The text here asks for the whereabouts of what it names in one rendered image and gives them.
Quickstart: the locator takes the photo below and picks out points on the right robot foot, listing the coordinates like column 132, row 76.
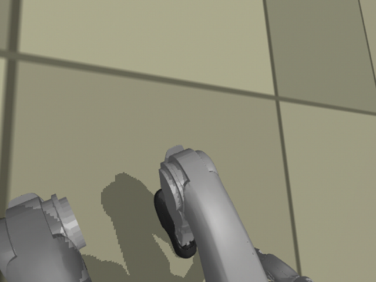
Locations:
column 168, row 224

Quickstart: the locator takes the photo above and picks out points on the right robot hand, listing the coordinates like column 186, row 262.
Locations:
column 275, row 269

